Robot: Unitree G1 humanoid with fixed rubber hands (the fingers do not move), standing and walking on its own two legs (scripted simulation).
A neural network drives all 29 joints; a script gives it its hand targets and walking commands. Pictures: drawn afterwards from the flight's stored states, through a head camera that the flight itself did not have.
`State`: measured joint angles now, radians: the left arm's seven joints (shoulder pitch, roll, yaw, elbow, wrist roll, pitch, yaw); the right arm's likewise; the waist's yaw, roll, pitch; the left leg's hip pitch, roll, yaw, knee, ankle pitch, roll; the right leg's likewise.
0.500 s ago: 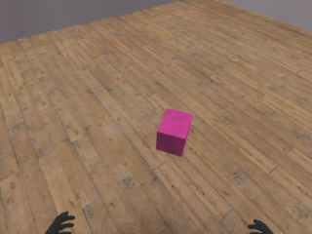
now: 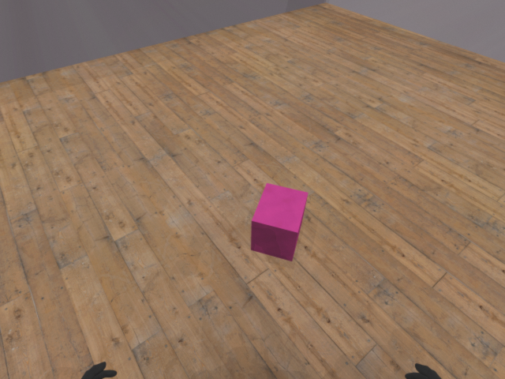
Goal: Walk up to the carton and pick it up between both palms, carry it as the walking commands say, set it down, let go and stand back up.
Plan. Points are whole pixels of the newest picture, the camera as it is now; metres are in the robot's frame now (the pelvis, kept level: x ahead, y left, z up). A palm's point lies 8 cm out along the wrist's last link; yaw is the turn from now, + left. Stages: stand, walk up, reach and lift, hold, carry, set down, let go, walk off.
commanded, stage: walk up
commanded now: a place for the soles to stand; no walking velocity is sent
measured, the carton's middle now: (279, 221) +0.91 -0.13 -0.65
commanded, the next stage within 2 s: none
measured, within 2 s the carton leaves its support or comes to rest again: neither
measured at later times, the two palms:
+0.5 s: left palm (26, 364) +0.18 +0.38 -0.10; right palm out of the picture +0.09 -0.24 -0.06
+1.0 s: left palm (71, 277) +0.34 +0.37 -0.10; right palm (403, 369) +0.17 -0.24 -0.09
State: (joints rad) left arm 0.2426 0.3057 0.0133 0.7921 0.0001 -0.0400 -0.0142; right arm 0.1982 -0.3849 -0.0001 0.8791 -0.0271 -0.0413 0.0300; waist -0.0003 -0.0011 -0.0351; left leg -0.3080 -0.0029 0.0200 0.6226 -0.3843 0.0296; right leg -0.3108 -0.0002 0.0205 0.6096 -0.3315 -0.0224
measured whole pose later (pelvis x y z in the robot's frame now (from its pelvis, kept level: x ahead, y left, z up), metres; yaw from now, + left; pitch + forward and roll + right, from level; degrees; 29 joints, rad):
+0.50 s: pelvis +0.08 +0.09 +0.01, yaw -9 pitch -3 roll -2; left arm 0.35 0.41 0.04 0.79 0.00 -0.03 -0.03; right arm 0.27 -0.44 0.00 0.87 -0.03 -0.08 0.05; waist -0.02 -0.03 0.07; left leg -0.14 0.01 0.09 0.46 -0.27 0.06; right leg -0.47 0.00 0.10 0.98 -0.24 -0.03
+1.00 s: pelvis +0.19 +0.09 -0.01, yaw -16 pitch -3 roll -1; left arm 0.33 0.42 0.04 0.79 0.00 -0.08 -0.02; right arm 0.28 -0.45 0.00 0.86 -0.03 -0.03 0.08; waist 0.00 -0.01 0.04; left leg -0.44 0.05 0.00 0.79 -0.42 0.04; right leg -0.30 0.00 0.06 0.61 -0.28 -0.03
